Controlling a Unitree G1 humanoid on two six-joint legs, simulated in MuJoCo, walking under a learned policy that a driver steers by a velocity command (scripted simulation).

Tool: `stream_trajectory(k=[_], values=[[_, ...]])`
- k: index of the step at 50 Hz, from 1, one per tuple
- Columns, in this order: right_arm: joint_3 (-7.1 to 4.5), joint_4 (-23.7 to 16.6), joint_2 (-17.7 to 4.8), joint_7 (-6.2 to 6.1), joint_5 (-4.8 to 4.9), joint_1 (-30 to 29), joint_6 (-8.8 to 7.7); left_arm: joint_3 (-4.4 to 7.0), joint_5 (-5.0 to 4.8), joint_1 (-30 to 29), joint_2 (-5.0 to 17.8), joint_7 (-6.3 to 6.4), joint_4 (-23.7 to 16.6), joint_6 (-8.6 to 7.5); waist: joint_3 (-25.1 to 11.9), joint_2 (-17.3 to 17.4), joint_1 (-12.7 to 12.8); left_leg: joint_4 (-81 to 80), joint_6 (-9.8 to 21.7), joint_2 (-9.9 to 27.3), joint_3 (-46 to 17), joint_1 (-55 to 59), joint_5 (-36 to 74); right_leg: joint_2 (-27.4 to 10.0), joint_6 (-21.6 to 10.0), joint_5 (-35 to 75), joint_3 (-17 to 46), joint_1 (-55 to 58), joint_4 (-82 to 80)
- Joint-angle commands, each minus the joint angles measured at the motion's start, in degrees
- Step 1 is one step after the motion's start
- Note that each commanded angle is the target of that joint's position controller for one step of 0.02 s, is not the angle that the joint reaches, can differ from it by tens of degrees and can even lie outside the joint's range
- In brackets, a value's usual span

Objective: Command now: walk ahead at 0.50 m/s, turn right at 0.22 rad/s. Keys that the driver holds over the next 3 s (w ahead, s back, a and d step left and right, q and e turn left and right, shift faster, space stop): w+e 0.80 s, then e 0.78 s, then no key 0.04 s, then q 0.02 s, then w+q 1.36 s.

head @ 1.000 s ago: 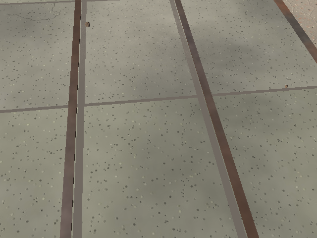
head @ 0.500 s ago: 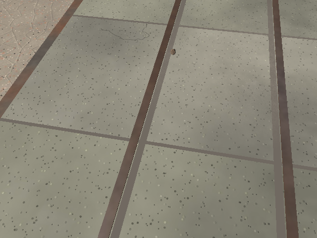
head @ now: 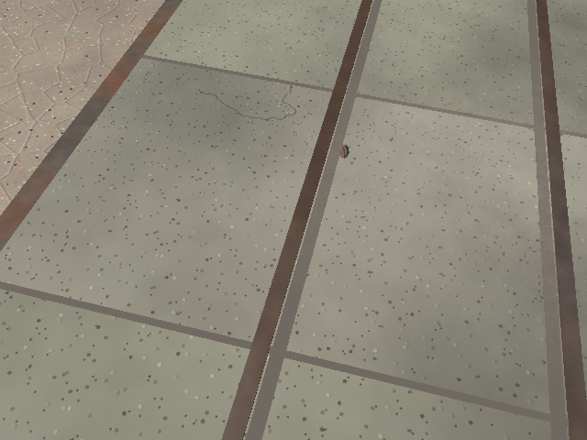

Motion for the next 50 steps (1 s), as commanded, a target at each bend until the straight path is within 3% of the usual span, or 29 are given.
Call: stream_trajectory(k=[1, 3, 7, 12, 15, 16, 17, 18, 19, 20, 21, 22, 23, 24, 26, 28, 31, 33, 35, 38, 40, 41, 42, 43, 44, 45, 46, 47, 50], values=[[-2.02, -2.2, -6.6, -0.41, -0.59, -1.4, -2.42, 0.95, 0.05, 2.4, 2.7, 0.45, -2.5, 1.08, -1.7, 6.9, 1.2, -15.2, 9.3, 15.7, -10.3, 4.3, 10.5, -2.3, 1.0, 6.6, 4.1, -6.3, -1.5], [-2.20, -0.8, -7.0, -0.96, -0.82, -0.2, -2.60, 0.99, 0.32, -0.3, 2.3, 0.47, -3.4, 1.15, -0.4, 5.9, 0.5, -15.7, 8.7, 15.4, -6.6, 6.0, 13.3, -1.6, 1.5, 12.3, 5.3, -9.4, -6.9], [-2.39, 0.6, -8.4, -1.76, -0.38, 0.5, -2.38, 0.31, 0.69, -6.7, 0.8, -0.85, -5.3, 0.60, 1.5, 5.2, -1.7, -17.0, 6.4, 14.3, 0.4, 7.6, 13.9, -0.3, 0.8, 23.2, 1.5, -7.7, -20.7], [-3.06, 3.6, -10.1, -2.28, 0.73, 4.9, -0.59, -0.30, 0.70, -14.3, 0.2, -2.66, -9.7, 0.54, 4.1, 4.3, -4.4, -13.6, 5.4, 17.6, 3.6, 18.1, 19.0, 0.7, -1.8, 19.2, -2.1, -11.3, -28.8], [-3.61, 3.6, -12.0, -2.95, 1.13, 3.8, 0.95, 0.57, 0.64, -12.8, 2.0, -3.57, -11.4, 0.74, 1.0, 6.7, -2.0, -4.9, 3.5, 18.2, 5.9, 22.0, 41.7, 4.5, -4.7, 10.4, -6.6, -5.6, -29.6], [-3.80, 3.3, -12.8, -3.31, 1.18, 3.3, 1.49, 1.37, 0.62, -9.1, 3.4, -3.56, -11.0, 0.97, -1.8, 7.9, 0.3, 1.2, 2.8, 17.8, 6.6, 22.2, 51.1, 6.7, -6.0, 7.4, -8.3, -0.3, -29.1], [-3.78, 3.0, -13.1, -3.61, 1.27, 2.4, 2.00, 2.78, 0.47, -1.7, 5.8, -3.24, -9.4, 1.08, -5.8, 7.6, 4.6, 11.5, 1.5, 16.4, 7.8, 19.5, 54.5, 9.2, -7.8, 7.9, -9.1, 9.8, -31.2], [-3.35, 2.4, -12.5, -3.96, 1.10, 2.3, 1.83, 4.75, 0.42, 7.8, 9.6, -2.28, -7.3, 1.39, -10.8, 4.8, 9.3, 26.2, -0.8, 14.0, 8.2, 9.2, 44.8, 8.3, -10.4, 10.6, -4.1, 26.5, -34.2], [-0.92, -0.4, -4.8, -3.00, -0.92, 7.8, 0.40, 6.30, 0.04, 10.5, 16.4, -1.30, -7.0, 1.59, -16.4, -10.1, 4.9, 48.5, -5.0, 4.4, 6.5, -17.5, -2.2, -7.1, -20.3, 5.9, 24.8, 49.1, -35.4], [-0.26, -1.0, -5.4, -2.04, 0.04, 5.3, -2.16, 5.21, 0.29, 11.1, 14.1, -1.40, -8.6, 0.89, -24.8, -7.3, 6.2, 57.7, -4.8, -1.7, -7.3, -27.5, -24.2, -13.5, -25.5, 0.0, 46.9, 56.1, -45.5], [-1.35, -2.8, -9.1, -1.24, 2.47, -1.6, -3.63, 4.12, 0.90, 9.9, 10.4, -1.44, -8.3, 0.41, -18.3, -3.5, 8.1, 58.3, -3.4, 1.9, -10.7, -32.8, -19.9, -11.9, -21.7, 1.6, 39.0, 52.4, -47.6], [-1.03, -3.7, -8.8, -1.21, 2.63, -3.7, -4.41, 3.68, 0.71, 6.6, 8.8, -1.34, -8.6, 0.10, -11.9, -0.3, 6.0, 53.6, -2.4, 4.4, -9.9, -32.6, -14.7, -9.5, -19.6, 5.6, 31.2, 43.9, -47.8], [-1.23, -3.2, -8.6, -1.65, 1.21, -4.0, -4.53, 3.13, 0.57, 2.6, 7.0, -1.25, -9.4, 0.10, -7.5, 2.9, 3.3, 48.3, -2.7, 6.5, -9.4, -29.6, -11.7, -7.1, -17.8, 11.3, 25.2, 35.1, -48.3], [-1.74, -2.9, -9.3, -1.88, 0.33, -3.1, -3.98, 2.54, 1.11, 0.0, 5.3, -0.99, -10.4, 0.07, -5.8, 1.8, 1.2, 44.8, -3.2, 7.9, -9.5, -25.1, -9.5, -5.4, -17.2, 16.5, 21.5, 28.7, -49.5], [-1.82, -2.9, -8.3, -1.83, -0.25, -1.4, -2.52, 2.50, 1.35, -1.7, 5.2, -0.56, -11.4, 0.01, -4.9, 0.4, -0.9, 40.8, -4.9, 8.3, -8.8, -21.1, -7.6, -3.5, -17.5, 21.3, 18.5, 22.3, -51.6], [-1.37, -3.4, -6.8, -2.01, -0.55, -2.6, -1.57, 2.89, 1.19, -0.8, 6.7, 0.14, -11.1, -0.13, -3.7, 0.4, -0.9, 35.1, -6.8, 7.7, -7.4, -20.3, -4.3, -2.1, -17.2, 24.8, 14.9, 17.8, -52.3], [-0.44, -5.3, -4.8, -1.93, -0.52, -9.6, -1.52, 3.27, 0.68, 1.4, 7.9, 1.09, -10.3, 0.31, -2.3, -1.0, 1.6, 20.9, -8.0, 5.5, -6.7, -18.1, 7.4, 1.2, -14.3, 20.8, 11.3, 14.8, -51.7], [-0.14, -6.1, -4.5, -1.43, 0.04, -13.7, -1.89, 3.34, 0.53, 3.3, 8.1, 1.39, -9.8, 0.77, -2.2, -2.2, 3.5, 13.1, -8.2, 3.4, -6.4, -15.0, 13.5, 1.9, -12.8, 15.9, 11.7, 14.3, -50.9], [-0.41, -6.9, -5.5, -0.93, 0.75, -16.1, -2.31, 3.44, 0.25, 5.2, 8.3, 1.48, -9.0, 1.10, -2.1, -2.7, 4.5, 9.4, -7.9, 2.4, -7.4, -13.5, 14.7, 0.5, -12.4, 12.5, 14.6, 16.0, -49.4], [-1.40, -7.1, -8.0, -0.31, 1.04, -15.5, -3.07, 3.40, 0.23, 5.7, 7.7, 1.75, -8.7, 1.50, -2.3, -3.9, 3.3, 5.7, -5.9, 2.3, -9.5, -11.9, 10.1, -1.8, -11.1, 9.6, 20.4, 20.9, -44.4], [-2.29, -5.7, -9.1, -0.42, 1.03, -9.9, -3.62, 3.26, 0.49, 4.3, 6.8, 1.75, -9.3, 1.79, -3.4, -5.0, -0.1, 3.3, -3.6, 2.1, -8.3, -4.8, 7.0, -1.0, -9.5, 11.0, 21.8, 21.0, -39.6], [-3.13, -5.0, -10.9, -0.87, -0.01, -4.8, -3.93, 2.50, 0.79, 3.9, 4.5, 1.64, -9.8, 1.77, -6.9, -3.8, -2.7, 2.2, -1.4, 4.7, -9.7, 4.2, 7.8, 2.7, -7.2, 14.1, 19.2, 19.2, -31.0], [-3.93, -4.7, -14.5, -1.40, -1.17, 2.3, -3.90, 1.33, 1.94, 5.1, 1.2, 1.73, -11.2, 1.79, -15.3, 4.5, -4.7, 3.7, 1.8, 15.4, -19.6, 18.3, 13.0, 7.5, -4.3, 3.4, 13.4, 12.4, -14.0], [-4.56, -3.2, -17.5, -0.93, -1.86, 4.2, -2.95, 0.86, 0.21, 13.4, 0.0, 1.81, -12.9, 1.49, -20.3, 25.1, 0.1, -1.3, 11.3, 26.8, -45.1, 31.2, 11.1, 13.5, -0.8, -20.7, 8.1, -6.1, 2.3], [-3.22, -4.9, -11.4, -0.69, -0.44, 1.9, -2.59, 2.08, 0.07, 13.5, 6.4, 2.12, -10.8, 1.86, -16.7, 16.6, -0.8, -1.7, 10.5, 26.5, -44.8, 28.5, 8.7, 8.8, 0.7, -18.5, 10.3, -10.5, 9.3], [-2.26, -5.7, -8.1, -1.00, -0.21, -0.4, -2.03, 2.96, 0.38, 7.9, 9.0, 2.17, -11.4, 2.55, -11.4, 10.7, -2.2, -0.9, 8.7, 24.2, -33.9, 22.4, 14.8, 7.4, 1.7, -14.4, 8.6, -11.0, 11.1], [-1.73, -6.0, -7.1, -1.06, -0.58, -2.9, -1.45, 3.19, 0.78, 4.9, 8.7, 2.38, -12.0, 3.27, -8.8, 6.4, -1.5, -0.8, 7.8, 21.7, -25.9, 16.4, 23.3, 5.6, 2.6, -11.8, 6.6, -9.0, 10.4], [-1.52, -5.4, -6.3, -1.15, -0.45, -4.7, -0.98, 3.52, 1.12, 3.3, 8.4, 2.41, -12.8, 3.82, -6.2, 6.2, -0.5, -1.0, 7.6, 19.5, -20.7, 11.6, 28.9, 4.1, 3.1, -10.4, 5.7, -8.1, 8.2], [-1.83, -3.7, -7.4, -1.58, -0.88, -6.3, -0.75, 2.72, 0.26, 3.8, 3.7, 2.19, -13.5, 5.46, -4.5, 10.7, 1.1, -5.2, 8.3, 16.5, -11.6, 4.8, 31.8, 2.9, 3.9, -7.2, 2.0, -3.8, 1.8]])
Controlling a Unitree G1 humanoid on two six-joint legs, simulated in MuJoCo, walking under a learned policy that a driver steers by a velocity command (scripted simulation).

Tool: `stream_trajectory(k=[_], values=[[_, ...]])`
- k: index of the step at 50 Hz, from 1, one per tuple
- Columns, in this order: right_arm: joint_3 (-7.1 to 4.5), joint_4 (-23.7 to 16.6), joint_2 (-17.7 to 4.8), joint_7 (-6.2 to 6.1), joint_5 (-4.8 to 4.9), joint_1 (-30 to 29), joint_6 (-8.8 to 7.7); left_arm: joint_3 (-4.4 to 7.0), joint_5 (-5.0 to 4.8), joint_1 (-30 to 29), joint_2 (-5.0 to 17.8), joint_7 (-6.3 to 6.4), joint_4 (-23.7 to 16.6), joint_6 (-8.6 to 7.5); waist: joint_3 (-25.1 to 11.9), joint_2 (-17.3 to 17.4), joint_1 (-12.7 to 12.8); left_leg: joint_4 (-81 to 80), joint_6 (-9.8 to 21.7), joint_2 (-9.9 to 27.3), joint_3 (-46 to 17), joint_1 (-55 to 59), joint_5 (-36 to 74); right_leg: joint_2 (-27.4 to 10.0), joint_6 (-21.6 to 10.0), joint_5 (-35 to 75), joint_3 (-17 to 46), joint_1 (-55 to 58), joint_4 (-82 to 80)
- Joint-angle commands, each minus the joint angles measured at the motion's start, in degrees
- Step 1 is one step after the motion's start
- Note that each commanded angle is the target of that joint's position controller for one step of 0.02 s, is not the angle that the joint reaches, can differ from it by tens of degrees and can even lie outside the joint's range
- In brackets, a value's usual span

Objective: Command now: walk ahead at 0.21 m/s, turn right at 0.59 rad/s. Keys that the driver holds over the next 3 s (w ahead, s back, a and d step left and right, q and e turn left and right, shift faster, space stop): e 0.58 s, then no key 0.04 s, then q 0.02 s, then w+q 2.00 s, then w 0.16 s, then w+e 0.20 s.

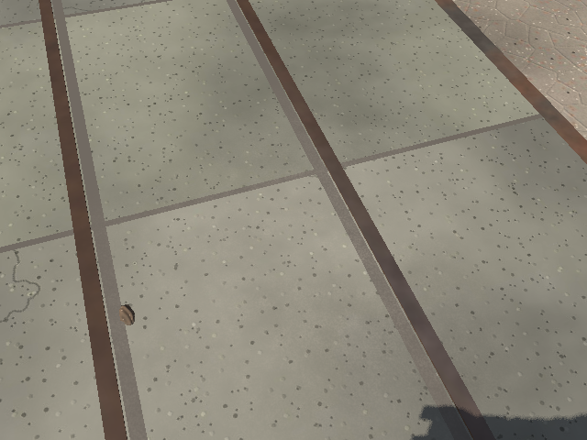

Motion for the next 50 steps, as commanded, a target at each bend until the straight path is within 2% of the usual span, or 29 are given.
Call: stream_trajectory(k=[1, 3, 6, 11, 13, 14, 15, 16, 17, 18, 19, 20, 21, 24, 27, 31, 32, 33, 35, 36, 37, 38, 39, 40, 41, 43, 46, 48, 50], values=[[-2.37, -1.8, -8.6, -0.73, -0.10, -0.6, -0.01, 1.03, -0.15, 1.3, 2.4, 0.17, -5.0, 0.80, -5.8, 10.4, 0.3, -10.0, 10.9, 15.9, -9.6, 9.8, 32.7, -3.8, 1.5, 3.6, -0.4, -5.9, -3.9], [-2.89, -1.1, -9.9, -1.29, 0.38, -0.8, 0.66, 0.75, 0.26, -0.5, 1.9, -0.09, -5.9, 1.07, -7.5, 9.0, -0.1, -10.7, 11.9, 17.4, -7.5, 11.9, 33.0, -4.6, 1.7, 7.8, -0.7, -5.9, -8.9], [-3.05, -0.6, -10.6, -1.80, 0.94, -2.4, 1.83, 0.69, 0.35, -3.0, 2.0, -1.05, -6.6, 1.04, -8.2, 8.6, -0.7, -11.4, 11.0, 16.9, -2.5, 12.0, 28.7, -4.9, 1.0, 15.2, -2.3, -1.9, -16.9], [-3.78, 1.0, -12.7, -1.10, 2.31, -1.5, 3.03, 1.25, 0.40, -8.1, 2.9, -2.71, -9.2, 1.63, -5.9, 9.1, -2.1, -8.4, 9.1, 17.9, 0.8, 13.9, 23.9, -3.6, -1.6, 14.1, -5.7, 2.4, -27.8], [-4.05, 1.2, -13.3, -0.86, 3.21, -1.7, 3.30, 1.75, 0.31, -7.8, 3.4, -3.21, -9.9, 1.90, -5.7, 9.2, -1.4, -4.5, 7.6, 18.5, 1.2, 15.6, 24.5, -2.7, -3.5, 13.4, -6.8, 4.6, -33.7], [-4.02, 1.4, -13.0, -0.87, 3.68, -2.2, 3.42, 2.14, 0.37, -5.9, 3.7, -3.23, -9.5, 1.84, -6.2, 8.7, 0.0, -0.2, 5.9, 17.3, 2.8, 14.9, 25.2, -1.3, -4.8, 17.0, -7.8, 8.8, -39.2], [-3.74, 2.3, -11.6, -0.71, 3.50, 0.2, 3.32, 3.22, 0.75, -2.1, 6.1, -2.63, -8.5, 1.67, -8.4, 5.5, 1.4, 8.0, 2.9, 13.9, 5.4, 11.8, 24.4, -0.1, -7.0, 25.3, -6.5, 17.2, -44.6], [-2.87, 1.0, -9.2, -0.55, 1.25, 1.0, 3.04, 5.05, 1.08, 2.6, 12.9, -1.25, -8.5, 1.48, -12.4, -6.3, 2.3, 23.7, -2.0, 8.9, 8.3, -1.1, 7.1, -10.8, -12.0, 51.1, 8.6, 30.9, -44.6], [-1.51, -1.6, -6.8, -0.47, -0.93, 1.3, 2.95, 5.12, 2.29, 1.3, 16.7, -1.05, -9.9, 0.90, -16.8, -15.9, 0.5, 39.1, -5.7, 0.3, 3.2, -17.5, -30.3, -23.4, -25.6, 58.6, 28.0, 37.9, -44.2], [-2.48, -0.7, -9.8, -0.31, 0.04, -2.3, 3.24, 3.83, 1.98, 1.3, 11.6, -1.64, -9.8, -0.03, -18.7, -6.1, 3.9, 44.7, -5.6, 1.6, -6.0, -18.7, -29.5, -21.9, -25.3, 53.6, 25.1, 35.1, -45.7], [-2.60, -1.2, -10.2, -0.40, 1.54, -3.5, 3.57, 3.16, 1.63, -1.1, 10.3, -1.69, -9.4, -0.77, -14.6, -4.3, 2.4, 44.6, -4.7, 2.6, -6.6, -19.5, -24.9, -18.7, -22.0, 48.5, 19.4, 31.2, -46.1], [-2.61, -0.4, -9.6, -1.00, 1.35, -3.0, 3.85, 2.94, 0.78, -3.7, 9.0, -1.46, -9.1, -0.91, -11.9, -1.4, 0.8, 41.4, -4.5, 3.6, -6.8, -19.6, -20.6, -15.4, -18.6, 41.6, 16.1, 27.8, -46.8], [-2.88, -0.4, -10.4, -1.58, 0.71, -3.2, 4.21, 2.57, 0.21, -6.2, 8.3, -1.11, -9.4, -0.60, -10.0, -1.9, -0.1, 38.2, -4.9, 3.9, -7.0, -18.5, -17.4, -13.7, -17.0, 38.1, 14.7, 24.1, -47.6], [-2.66, 0.2, -9.0, -1.64, 0.85, -1.1, 4.65, 2.41, 1.41, -8.5, 8.4, -0.31, -10.0, -0.01, -10.4, -4.7, -2.0, 33.4, -6.3, 1.4, -6.0, -12.1, -12.8, -10.7, -16.7, 37.8, 12.6, 17.9, -48.4], [-1.95, -0.3, -7.3, -1.69, 0.92, -2.4, 4.66, 2.73, 1.00, -7.5, 8.9, 0.30, -9.4, 0.24, -10.9, -4.9, -1.0, 24.5, -6.9, 0.5, -6.8, -9.6, -11.2, -9.9, -16.4, 33.2, 14.1, 17.6, -47.5], [-1.98, -0.5, -7.8, -0.98, 1.37, -2.4, 4.50, 2.59, 1.27, -7.8, 8.7, 0.16, -9.2, 0.82, -11.0, -6.9, 0.2, 16.9, -6.2, -0.1, -6.9, -4.9, -10.3, -10.0, -15.7, 25.8, 17.9, 16.0, -46.7], [-2.00, -0.4, -7.9, -0.70, 1.44, -1.7, 4.42, 2.18, 1.40, -7.9, 7.9, 0.01, -9.0, 0.90, -11.2, -7.2, 0.3, 15.3, -5.8, 0.3, -6.5, -3.8, -10.2, -10.5, -15.4, 25.7, 18.2, 16.5, -45.8], [-1.81, -0.2, -7.5, -0.31, 1.43, -0.7, 4.23, 1.59, 1.37, -7.5, 6.7, -0.09, -8.6, 0.95, -12.2, -7.0, 0.2, 12.5, -5.1, 0.7, -5.6, -1.2, -9.0, -10.2, -14.8, 19.7, 18.2, 16.0, -45.7], [-0.85, 1.0, -4.3, 0.70, 0.82, 2.3, 3.70, -0.29, 1.72, -6.5, 2.7, -0.37, -7.0, 0.84, -11.5, -5.8, -1.5, 1.9, -3.0, 0.2, -2.4, 9.3, -3.1, -6.7, -11.0, -0.4, 15.5, 9.6, -45.3], [-0.87, 1.2, -5.4, 0.77, 0.13, 3.1, 3.55, -0.81, 2.26, -4.3, 1.6, -0.48, -5.8, 0.52, -9.2, -2.6, -0.9, -0.6, -1.0, 2.8, -6.1, 11.5, -7.4, -3.4, -8.3, -7.2, 12.6, 5.7, -41.4], [-1.55, 1.0, -10.2, 0.39, -0.23, 5.4, 3.35, -1.32, 2.88, -3.5, 0.1, -0.42, -6.5, 0.10, -7.0, 7.7, 0.3, -7.4, 4.5, 11.9, -20.6, 11.6, -19.8, 2.5, -4.7, -8.4, 3.9, -0.3, -28.3], [-2.98, 1.6, -15.8, 0.65, -0.89, 7.0, 3.08, -0.26, 1.43, -7.7, 3.7, -0.24, -9.1, -1.02, -0.6, 18.1, -1.7, -18.9, 13.2, 20.2, -40.0, 7.5, -34.4, 4.7, -2.7, -7.9, -1.4, -9.1, -19.4], [-2.77, 0.5, -14.7, 0.22, -0.66, 5.1, 2.46, 1.14, 0.16, -10.5, 7.7, 0.08, -9.0, -2.10, 4.6, 15.2, -2.3, -20.9, 14.7, 21.2, -43.7, 5.2, -36.8, 1.4, -2.5, -3.8, 1.9, -11.9, -13.1], [-2.43, 0.7, -13.1, -0.47, 0.43, 4.5, 2.16, 1.60, 0.24, -9.7, 8.3, -0.08, -7.9, -2.84, 4.7, 13.0, -1.3, -19.5, 13.0, 19.5, -39.7, 6.5, -32.7, 0.0, -2.3, 0.4, 1.9, -12.7, -11.2], [-2.18, 0.8, -11.9, -0.87, 1.34, 5.2, 1.98, 1.39, 0.84, -9.0, 6.8, -0.28, -6.9, -3.32, 3.4, 12.4, -1.6, -18.6, 11.5, 16.8, -35.5, 9.1, -28.4, -0.7, -1.9, 3.0, 1.3, -12.9, -10.9], [-1.89, 1.5, -10.4, -1.51, 1.95, 7.8, 1.98, 0.72, 1.43, -10.8, 3.5, -0.90, -6.7, -4.71, 1.4, 10.8, -2.9, -18.1, 9.6, 13.0, -28.7, 11.2, -18.8, -1.1, -1.1, 9.0, -0.5, -10.6, -14.9], [-2.15, 1.7, -9.7, -2.10, 2.30, 10.3, 2.39, -0.43, 0.97, -13.5, -0.8, -1.69, -6.7, -6.23, -1.1, 11.8, -4.2, -16.1, 8.6, 8.5, -21.6, 10.1, -9.0, 1.3, 0.0, 12.6, -3.4, -1.4, -27.4], [-2.78, 1.6, -11.2, -2.13, 2.56, 11.7, 2.70, -0.43, 0.31, -14.7, -1.0, -2.08, -6.8, -6.70, -1.5, 13.0, -4.6, -14.8, 9.2, 8.4, -21.9, 8.2, -9.1, 2.5, 0.5, 11.2, -4.0, 3.8, -34.1], [-3.17, 1.3, -12.1, -1.96, 2.93, 12.5, 3.06, 0.19, -0.56, -13.3, 0.6, -2.33, -6.4, -7.05, -2.1, 13.2, -3.6, -13.4, 9.5, 9.5, -25.2, 6.0, -12.1, 2.7, 0.3, 11.7, -3.4, 9.5, -39.4]])
Over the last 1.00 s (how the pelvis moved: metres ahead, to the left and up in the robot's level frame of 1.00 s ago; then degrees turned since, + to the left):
0.55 -0.10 -0.01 -34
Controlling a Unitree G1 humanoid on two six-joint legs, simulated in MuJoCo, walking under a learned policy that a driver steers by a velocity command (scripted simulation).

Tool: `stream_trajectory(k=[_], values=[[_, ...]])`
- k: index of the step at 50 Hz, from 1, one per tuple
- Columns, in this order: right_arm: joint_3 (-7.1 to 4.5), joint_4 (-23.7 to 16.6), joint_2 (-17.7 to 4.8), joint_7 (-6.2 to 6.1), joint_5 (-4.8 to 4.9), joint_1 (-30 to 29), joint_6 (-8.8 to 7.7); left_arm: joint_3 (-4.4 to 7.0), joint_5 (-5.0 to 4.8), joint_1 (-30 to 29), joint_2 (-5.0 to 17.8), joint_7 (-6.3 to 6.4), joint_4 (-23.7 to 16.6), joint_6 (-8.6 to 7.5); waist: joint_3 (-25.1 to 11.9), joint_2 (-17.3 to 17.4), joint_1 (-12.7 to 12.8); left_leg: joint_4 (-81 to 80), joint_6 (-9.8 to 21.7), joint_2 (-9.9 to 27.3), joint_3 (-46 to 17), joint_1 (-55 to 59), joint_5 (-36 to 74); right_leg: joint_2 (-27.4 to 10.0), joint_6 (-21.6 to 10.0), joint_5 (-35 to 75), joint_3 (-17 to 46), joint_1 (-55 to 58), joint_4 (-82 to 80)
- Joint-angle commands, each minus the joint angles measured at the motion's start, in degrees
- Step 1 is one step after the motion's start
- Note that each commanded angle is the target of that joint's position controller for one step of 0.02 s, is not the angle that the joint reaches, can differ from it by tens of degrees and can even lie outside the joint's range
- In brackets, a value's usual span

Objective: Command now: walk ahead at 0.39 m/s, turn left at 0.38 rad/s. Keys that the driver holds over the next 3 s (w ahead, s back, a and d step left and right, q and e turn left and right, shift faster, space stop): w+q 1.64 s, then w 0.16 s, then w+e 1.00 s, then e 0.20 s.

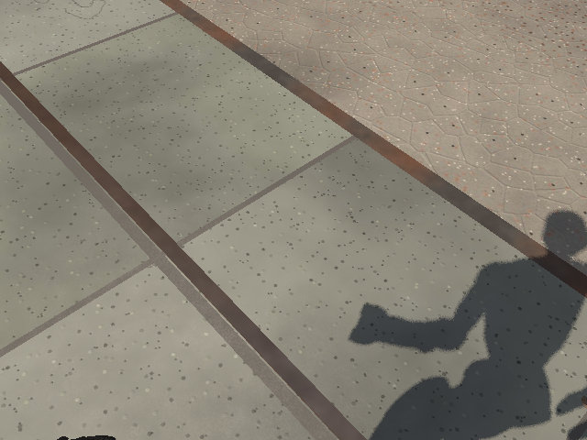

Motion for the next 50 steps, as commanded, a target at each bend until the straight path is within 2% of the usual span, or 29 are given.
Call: stream_trajectory(k=[1, 3, 4, 5, 6, 7, 8, 9, 11, 16, 19, 22, 24, 25, 26, 27, 28, 29, 30, 31, 32, 33, 34, 37, 42, 44, 47, 49, 50], values=[[-3.00, -4.8, -11.3, -0.24, 0.65, -3.4, -0.33, 1.21, -1.21, -3.5, 3.7, -0.37, -4.4, -2.02, 1.1, 10.6, 3.4, -6.8, 9.9, 8.9, -14.3, -5.7, -8.2, 2.1, -0.3, 4.2, -1.8, 8.5, -10.4], [-2.20, -5.6, -8.1, -0.01, 0.34, -4.3, -0.45, 2.25, -1.22, 2.6, 5.8, 0.29, -2.7, -2.17, -1.1, 8.6, 6.9, -0.9, 6.8, 5.9, -13.4, -12.2, -8.3, -1.0, -2.3, 6.1, -0.5, 21.6, -14.3], [-1.00, -6.8, -3.9, 0.26, -0.33, -5.6, -0.82, 2.95, -0.51, 11.1, 8.3, 1.06, -1.4, -2.14, -6.3, 3.2, 10.7, 12.3, 3.8, 2.3, -8.8, -19.7, -12.1, -9.9, -5.1, 0.6, 8.1, 33.8, -15.2], [0.02, -10.4, -0.7, 0.06, 0.49, -5.0, -1.79, 4.40, 1.31, 16.0, 15.0, 0.91, 0.1, -1.39, -9.7, -13.3, 10.5, 29.0, 1.3, -3.3, 0.1, -33.4, -18.4, -23.0, -12.9, -17.3, 29.6, 40.1, -20.9], [-1.33, -10.2, -6.2, -0.15, 1.24, -4.9, -2.25, 4.02, 1.58, 14.8, 12.7, 0.43, 0.7, -1.58, -4.9, -12.1, 9.7, 39.7, 0.8, 1.1, 0.0, -39.0, -17.5, -25.8, -16.1, -25.1, 36.4, 35.2, -23.4], [-2.20, -9.4, -8.7, 0.15, 1.17, -6.2, -2.19, 2.77, 1.00, 12.5, 8.6, 0.49, 0.6, -1.84, 0.3, -9.5, 9.1, 43.8, 1.0, 2.6, -0.5, -41.3, -12.3, -22.8, -15.0, -22.3, 30.3, 32.1, -23.7], [-2.27, -8.3, -8.2, 0.44, 0.77, -5.8, -1.96, 2.03, 0.97, 10.4, 6.4, 0.55, 0.5, -1.98, 2.1, -7.7, 8.1, 45.0, 0.7, 3.5, 0.1, -40.5, -7.9, -19.7, -13.5, -15.0, 23.6, 29.7, -24.2], [-2.27, -8.3, -7.5, 0.72, 0.41, -6.7, -1.88, 1.59, 1.03, 8.8, 5.0, 0.59, 0.9, -1.88, 3.6, -7.0, 7.4, 44.7, 0.4, 4.4, 0.4, -40.5, -4.7, -17.9, -12.7, -7.5, 18.3, 27.6, -24.8], [-1.89, -9.1, -5.5, 1.53, 0.42, -8.7, -1.59, 1.32, 1.36, 7.7, 4.3, 0.74, 1.5, -1.94, 4.7, -6.8, 6.9, 43.9, -0.2, 5.7, 1.6, -38.5, 0.1, -15.5, -11.4, 3.9, 9.7, 23.7, -26.2], [-0.62, -12.4, -3.0, 2.81, -0.03, -14.8, -1.40, 1.89, 1.24, 8.0, 6.9, 0.98, 3.8, -1.96, 5.2, -4.4, 7.2, 31.6, -2.2, 6.0, 4.6, -36.0, 9.8, -14.7, -12.1, 16.2, -1.2, 20.9, -27.6], [-0.01, -14.3, -2.5, 3.99, -0.11, -20.1, -1.67, 2.25, 0.61, 9.1, 8.8, 1.25, 5.3, -1.64, 6.3, -3.5, 8.7, 22.1, -0.9, 5.3, 7.7, -31.7, 14.8, -14.8, -11.1, 17.9, -6.0, 20.4, -27.6], [-0.29, -16.2, -3.6, 4.93, 0.13, -23.3, -1.58, 2.70, -0.33, 10.6, 10.5, 1.18, 6.8, -1.04, 6.7, -3.1, 8.5, 16.8, 1.8, 4.0, 10.0, -28.8, 12.9, -16.3, -9.8, 24.6, -8.9, 24.1, -25.5], [-1.35, -16.7, -5.7, 5.11, -0.14, -21.6, -1.24, 3.17, -0.55, 10.8, 12.4, 1.38, 7.2, -0.36, 3.4, -4.7, 6.2, 15.7, 4.5, 0.3, 13.3, -22.3, 7.9, -16.5, -8.6, 44.8, -11.4, 26.9, -18.2], [-2.43, -15.9, -7.7, 4.99, -0.19, -17.0, -0.94, 3.40, -0.66, 10.9, 13.4, 1.58, 7.2, 0.16, 0.0, -5.3, 3.2, 15.3, 6.0, -2.2, 14.8, -15.4, 5.6, -16.1, -7.9, 53.9, -12.7, 27.2, -10.3], [-4.09, -13.7, -10.4, 4.45, 0.05, -7.8, -0.55, 3.19, -0.81, 10.6, 13.3, 1.82, 6.9, 0.44, -4.9, -4.3, -2.0, 12.7, 8.2, -4.4, 15.0, -1.9, 8.1, -14.6, -6.4, 55.5, -14.2, 22.5, 1.4], [-5.80, -11.6, -14.0, 3.22, 0.32, 1.6, 0.28, 2.26, 0.21, 11.6, 11.3, 2.04, 6.0, 0.10, -9.9, 0.1, -6.0, 12.6, 10.8, -0.5, 6.6, 15.9, 8.1, -12.5, -4.1, 39.9, -13.9, 8.7, 18.3], [-6.21, -12.2, -20.6, 2.81, 0.53, -1.3, -0.25, -0.69, 2.38, 18.2, 2.3, 1.07, 2.5, -1.10, -16.2, 16.9, 2.6, 6.0, 21.5, 15.9, -28.0, 32.6, -3.8, -0.8, -0.9, -17.1, -9.2, -15.1, 40.2], [-4.91, -14.1, -15.8, 3.00, 0.24, 1.2, -0.99, -0.01, 0.59, 12.4, 7.8, 0.32, 2.2, -3.12, -24.0, 10.2, -2.6, -2.7, 22.9, 18.8, -40.8, 34.2, -12.8, -0.2, -1.7, -18.3, 3.6, -19.5, 45.9], [-4.03, -12.9, -13.0, 3.21, -0.37, -0.8, -1.73, 0.71, -1.52, 6.4, 10.2, 0.05, 0.2, -3.84, -14.4, 7.4, -2.8, -4.6, 19.6, 17.2, -32.7, 28.1, -9.7, -2.6, -2.5, -12.5, 3.3, -23.8, 45.0], [-3.67, -12.9, -12.1, 3.16, -0.20, -4.3, -2.17, 0.19, -0.97, 5.2, 9.3, 0.43, -0.3, -4.34, -8.3, 2.7, -0.2, -4.8, 17.9, 14.8, -25.9, 18.7, -3.7, -5.0, -3.0, -7.2, 2.7, -22.4, 40.1], [-3.24, -13.5, -10.8, 3.04, -0.54, -8.3, -2.30, 0.32, 0.50, 5.3, 9.1, 0.91, 0.3, -4.37, -4.9, 0.8, 2.5, -5.0, 16.7, 12.6, -20.6, 10.5, 3.5, -6.7, -2.7, -4.4, 2.6, -18.8, 35.3], [-2.74, -14.4, -9.6, 2.88, -1.40, -10.8, -2.45, 0.63, 1.09, 6.7, 9.5, 0.97, 0.7, -3.77, -3.7, 1.9, 4.8, -6.1, 16.2, 10.9, -17.1, 4.7, 9.3, -8.0, -2.5, -2.6, 3.2, -14.5, 33.0], [-2.63, -14.6, -9.2, 2.74, -1.64, -12.0, -2.54, 0.70, 1.36, 7.6, 9.4, 0.93, 0.9, -3.04, -3.3, 2.9, 6.0, -7.3, 16.5, 10.2, -15.8, 1.3, 12.0, -8.1, -1.9, -1.8, 3.0, -12.3, 31.3], [-2.73, -13.0, -9.7, 1.94, -0.88, -10.9, -2.99, 0.07, 2.25, 6.0, 7.1, 1.11, 0.6, -1.52, -1.0, 2.3, 6.3, -8.9, 16.9, 8.3, -10.3, -5.6, 18.3, -7.5, 0.7, 2.0, 1.1, -11.1, 24.4], [-3.11, -10.4, -11.0, 0.64, -0.14, -6.5, -2.25, -1.28, 1.83, -6.3, 4.3, 0.37, -2.3, -1.97, 1.4, 3.8, 1.8, -7.8, 12.5, 3.9, -6.3, -8.5, 12.0, -3.2, 1.6, 20.5, 0.1, -6.9, 2.2], [-3.34, -9.2, -11.6, 0.53, 0.12, -4.3, -2.01, -1.21, 1.05, -9.5, 4.8, -0.17, -3.2, -2.37, 1.7, 4.4, 0.5, -6.9, 12.0, 4.8, -8.7, -7.4, 9.2, -1.8, 1.5, 22.2, 0.6, -4.6, -2.0], [-3.21, -8.2, -10.8, 0.31, 0.41, -2.7, -1.42, -0.31, 0.64, -10.3, 7.0, -0.81, -3.7, -2.94, 1.3, 5.7, 1.0, -1.8, 11.1, 6.9, -14.0, -1.1, 7.6, -1.1, 0.0, 17.7, 2.6, -3.8, -6.6], [-3.34, -8.2, -10.7, 0.21, 0.19, -3.4, -0.95, 0.48, 0.42, -7.4, 8.2, -0.83, -3.1, -3.35, 0.7, 7.7, 2.8, 1.8, 10.1, 7.5, -16.7, 0.9, 9.9, -0.9, -1.8, 11.9, 2.3, 0.1, -7.9], [-2.97, -8.4, -9.6, 0.29, 0.10, -4.0, -0.80, 1.17, 0.53, -2.9, 9.0, -0.54, -2.0, -3.58, -1.1, 7.8, 5.4, 5.5, 8.8, 5.8, -16.1, 0.3, 12.2, -0.8, -3.3, 11.9, 1.1, 6.8, -10.5]])
Over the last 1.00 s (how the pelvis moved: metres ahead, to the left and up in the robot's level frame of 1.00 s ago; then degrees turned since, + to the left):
0.17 -0.04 0.01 -17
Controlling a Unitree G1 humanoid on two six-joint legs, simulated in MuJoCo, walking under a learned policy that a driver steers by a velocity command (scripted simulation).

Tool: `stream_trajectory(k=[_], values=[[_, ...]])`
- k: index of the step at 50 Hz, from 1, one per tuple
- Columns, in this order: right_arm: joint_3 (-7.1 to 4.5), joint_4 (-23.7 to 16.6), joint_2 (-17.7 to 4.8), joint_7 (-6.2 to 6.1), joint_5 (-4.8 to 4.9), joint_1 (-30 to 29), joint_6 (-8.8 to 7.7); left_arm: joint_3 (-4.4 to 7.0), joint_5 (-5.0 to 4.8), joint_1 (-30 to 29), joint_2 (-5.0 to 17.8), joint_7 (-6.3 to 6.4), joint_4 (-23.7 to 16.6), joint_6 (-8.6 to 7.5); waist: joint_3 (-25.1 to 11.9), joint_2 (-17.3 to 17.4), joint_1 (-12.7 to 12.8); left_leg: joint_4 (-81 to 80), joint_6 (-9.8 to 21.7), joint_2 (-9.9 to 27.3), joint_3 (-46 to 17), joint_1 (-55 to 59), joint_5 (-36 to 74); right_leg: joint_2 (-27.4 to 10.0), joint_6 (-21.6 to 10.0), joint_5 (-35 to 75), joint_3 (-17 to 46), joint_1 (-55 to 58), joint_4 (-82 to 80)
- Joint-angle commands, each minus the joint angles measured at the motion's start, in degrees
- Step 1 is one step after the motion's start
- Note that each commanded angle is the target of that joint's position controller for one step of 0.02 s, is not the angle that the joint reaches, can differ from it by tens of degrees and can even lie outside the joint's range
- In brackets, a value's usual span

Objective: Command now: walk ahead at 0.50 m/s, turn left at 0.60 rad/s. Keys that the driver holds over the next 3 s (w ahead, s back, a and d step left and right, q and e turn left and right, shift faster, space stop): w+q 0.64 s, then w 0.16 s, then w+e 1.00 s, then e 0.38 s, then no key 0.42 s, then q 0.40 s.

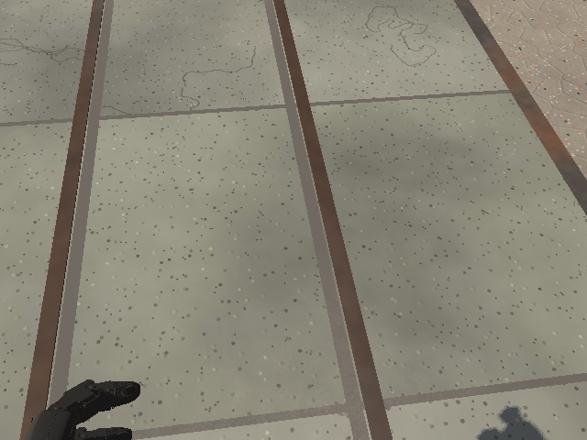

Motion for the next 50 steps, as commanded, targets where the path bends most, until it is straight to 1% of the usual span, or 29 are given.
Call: stream_trajectory(k=[1, 2, 3, 4, 5, 6, 7, 8, 10, 12, 15, 18, 22, 24, 25, 26, 27, 28, 29, 30, 31, 32, 33, 34, 37, 40, 42, 46, 50], values=[[-0.82, -4.0, -4.5, 0.03, -0.47, -2.6, -0.41, 4.39, 0.63, 10.3, 10.6, 0.76, -1.7, -1.53, -8.7, 7.4, 9.1, 11.0, 3.8, 9.7, -8.9, -7.8, 19.9, -5.1, -5.4, -3.6, 2.9, 24.0, -1.5], [0.34, -5.2, -0.9, 0.05, -0.18, 2.4, -0.72, 5.52, 1.76, 17.9, 15.2, 1.25, -1.0, -1.27, -18.0, -3.8, 9.4, 30.1, -0.5, 2.5, -1.0, -23.7, 5.1, -18.1, -12.4, -10.0, 20.9, 45.2, -2.0], [0.59, -6.1, -2.6, -0.10, 0.85, 5.8, -1.10, 5.71, 0.54, 20.8, 14.5, 0.57, 1.0, -0.43, -20.6, -16.5, 8.5, 42.9, -2.3, 2.2, 2.1, -37.1, -11.7, -25.3, -17.3, -25.2, 41.3, 50.7, -8.1], [-0.74, -5.1, -7.9, -0.20, 1.15, 2.2, -0.85, 4.40, -0.09, 17.9, 9.3, 0.63, -0.1, -0.09, -12.6, -8.4, 9.7, 47.9, -3.0, 5.8, 1.2, -41.2, -7.1, -23.3, -15.0, -32.3, 36.7, 44.4, -10.2], [-1.20, -5.9, -9.2, -0.20, 0.50, -3.0, -0.48, 3.76, 0.15, 15.3, 7.3, 0.91, -0.5, 0.46, -6.6, -4.2, 10.0, 48.3, -3.3, 7.7, 3.6, -41.2, -2.3, -20.8, -12.7, -27.5, 27.5, 37.4, -10.7], [-1.25, -6.6, -8.4, -0.12, -0.16, -5.4, -0.34, 3.26, 0.52, 12.9, 6.2, 1.01, -0.3, 0.73, -2.7, -2.1, 8.9, 46.2, -3.6, 9.3, 4.4, -39.8, 1.1, -18.2, -11.9, -20.2, 20.9, 30.9, -12.0], [-1.44, -7.0, -7.5, 0.14, -0.35, -6.4, -0.18, 2.85, 0.81, 11.6, 5.0, 1.14, 0.1, 0.74, -0.6, -2.7, 7.8, 43.8, -3.6, 10.9, 4.6, -38.0, 3.4, -16.1, -11.2, -15.0, 15.9, 26.8, -13.3], [-1.31, -7.1, -6.3, 0.45, 0.03, -5.8, 0.10, 2.76, 0.97, 11.0, 4.7, 1.23, 0.4, 0.60, 0.1, -4.2, 6.8, 42.5, -3.6, 11.9, 5.3, -35.7, 4.7, -14.8, -10.8, -12.1, 12.0, 23.9, -14.8], [-0.83, -7.4, -3.9, 0.74, 0.22, -6.0, 0.66, 3.01, 0.50, 11.1, 5.0, 1.20, 1.6, 0.10, 0.6, -4.4, 6.3, 40.3, -3.9, 12.7, 6.6, -35.2, 6.1, -14.3, -11.7, -7.4, 6.9, 22.1, -17.0], [-0.48, -8.4, -3.0, 0.80, -0.13, -8.1, 0.84, 3.59, 0.44, 11.6, 6.5, 1.23, 2.8, -0.16, 1.2, -2.8, 6.4, 36.2, -4.5, 13.2, 6.7, -37.1, 9.0, -14.9, -12.7, -2.7, 3.3, 22.5, -18.3], [-0.11, -8.9, -2.4, 1.51, -0.17, -10.9, 0.41, 3.96, 0.44, 11.6, 8.0, 1.31, 4.0, 0.16, 1.3, -1.7, 7.0, 27.4, -4.7, 13.3, 7.8, -37.1, 17.4, -14.2, -12.1, 3.1, -3.1, 24.5, -18.7], [0.49, -10.2, -1.4, 2.68, -0.20, -16.8, -0.29, 4.13, 0.04, 13.1, 9.3, 1.57, 5.3, 0.76, 2.8, -1.0, 9.3, 17.5, -3.8, 12.4, 11.1, -34.4, 24.3, -13.5, -10.8, 4.9, -8.5, 25.5, -18.6], [0.43, -12.6, -1.8, 4.02, 0.08, -21.8, -0.35, 4.73, -1.08, 16.0, 11.5, 1.59, 7.2, 1.96, 4.4, -1.0, 10.0, 10.6, -1.4, 11.1, 14.0, -33.2, 21.2, -15.7, -9.4, 10.5, -11.7, 31.4, -16.6], [-0.48, -13.0, -3.6, 4.23, -0.29, -20.2, -0.07, 5.26, -1.61, 15.8, 13.2, 1.87, 7.3, 2.69, 2.1, -2.5, 7.8, 9.3, 0.9, 8.0, 16.9, -28.0, 15.3, -16.0, -8.3, 28.2, -14.0, 33.9, -10.3], [-1.36, -12.4, -5.3, 4.13, -0.47, -16.6, 0.22, 5.55, -1.84, 15.7, 14.2, 2.12, 7.3, 3.11, -0.6, -3.4, 5.3, 9.0, 2.4, 5.8, 18.4, -22.6, 12.6, -15.7, -7.7, 37.5, -15.1, 34.3, -3.8], [-2.82, -10.5, -7.6, 3.77, -0.37, -8.7, 0.47, 5.48, -2.07, 15.0, 14.2, 2.36, 7.0, 3.51, -4.8, -2.6, 0.5, 6.1, 4.4, 3.4, 19.2, -11.5, 14.4, -14.4, -6.4, 40.8, -16.7, 31.2, 6.7], [-4.75, -7.7, -11.1, 2.76, -0.08, 1.8, 1.04, 4.71, -1.35, 15.4, 12.4, 2.65, 6.4, 3.39, -9.9, 0.4, -4.5, 4.5, 6.9, 4.5, 14.4, 5.9, 16.1, -12.4, -4.3, 30.8, -17.0, 19.7, 22.0], [-5.67, -7.5, -17.8, 1.85, 0.59, 1.8, 0.97, 1.95, 1.62, 20.3, 3.8, 1.92, 3.2, 2.44, -13.9, 17.0, 1.6, 2.5, 15.8, 20.1, -15.0, 26.0, 11.3, -2.6, -0.7, -24.1, -15.6, -6.8, 43.3], [-4.59, -9.8, -15.3, 2.20, 0.19, 3.1, -0.17, 1.73, 0.25, 17.0, 6.5, 1.20, 1.8, 0.28, -24.8, 14.1, -0.9, -7.5, 21.9, 26.6, -37.0, 30.6, 0.0, 2.0, -0.4, -34.3, -1.2, -14.5, 53.3], [-3.44, -8.9, -11.4, 2.50, -0.40, 1.5, -1.09, 2.81, -2.06, 10.7, 10.4, 0.68, 0.1, -0.90, -17.1, 9.4, -2.4, -9.6, 18.2, 24.7, -29.1, 26.1, 1.9, -1.4, -1.4, -28.5, 1.0, -19.6, 52.8], [-2.97, -8.6, -10.0, 2.47, -0.34, -1.2, -1.59, 2.33, -2.08, 9.2, 9.6, 0.73, -0.6, -1.60, -10.7, 6.3, -0.3, -9.8, 16.1, 22.2, -21.8, 17.7, 6.5, -3.7, -2.1, -23.4, 0.4, -18.5, 47.7], [-2.44, -8.9, -8.5, 2.38, -0.44, -5.2, -1.74, 2.36, -0.63, 9.1, 9.2, 1.18, 0.1, -1.77, -6.9, 2.8, 2.4, -10.0, 14.4, 19.9, -16.4, 9.5, 13.3, -5.5, -1.7, -20.5, 0.3, -15.0, 42.6], [-1.74, -9.5, -6.7, 2.18, -1.11, -8.0, -1.87, 2.72, 0.18, 10.5, 9.7, 1.24, 0.8, -1.27, -5.5, 3.7, 4.6, -10.8, 13.7, 18.4, -12.2, 3.9, 20.1, -7.0, -1.3, -18.3, 0.4, -10.8, 39.4], [-1.41, -9.8, -6.2, 1.98, -1.57, -9.3, -1.92, 2.77, 0.34, 11.8, 9.6, 1.07, 1.4, -0.54, -4.9, 4.6, 5.8, -12.0, 13.6, 17.8, -10.4, 0.3, 23.7, -7.4, -0.7, -17.1, 0.1, -8.0, 37.9], [-1.31, -7.5, -6.7, 1.27, -1.29, -8.2, -2.53, 1.97, 0.93, 11.5, 6.6, 1.01, 1.8, 0.95, -3.1, 4.2, 6.2, -14.3, 13.8, 16.5, -4.1, -6.4, 31.4, -7.4, 1.8, -13.0, -2.1, -5.9, 31.1], [-1.37, -5.5, -7.6, 0.52, -1.15, -6.4, -2.49, 1.06, 0.84, 5.3, 4.6, 0.78, 0.4, 1.10, -0.6, 5.0, 3.9, -15.2, 11.1, 13.6, 1.4, -8.6, 29.0, -6.4, 2.5, -0.3, -3.0, -5.1, 18.7], [-1.24, -4.3, -7.9, 0.49, -1.12, -5.1, -2.57, 0.63, 0.19, 2.0, 3.9, 0.26, 0.1, 0.89, 0.4, 5.7, 2.0, -15.6, 9.5, 13.1, 3.6, -8.7, 24.0, -5.2, 1.9, 7.6, -3.9, -2.7, 11.2], [-1.27, -1.0, -8.6, 0.90, -1.03, -1.2, -2.78, 0.73, -0.95, -2.9, 4.8, -0.78, -1.5, 0.64, 3.0, 5.6, -0.3, -15.4, 8.9, 17.4, 2.9, -0.9, 21.3, -4.6, -0.9, 8.2, -3.4, -6.1, 5.6], [-1.76, 1.0, -9.5, 0.50, -0.99, -0.7, -1.84, 1.03, -0.95, -2.5, 5.6, -2.11, -2.7, 0.65, 2.6, 6.0, 1.0, -10.3, 6.9, 20.7, 4.5, 8.8, 33.5, -2.9, -4.9, -2.6, -3.9, -8.1, 3.4]])
Over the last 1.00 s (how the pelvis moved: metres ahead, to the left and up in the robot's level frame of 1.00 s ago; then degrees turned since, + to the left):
0.49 0.14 -0.02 35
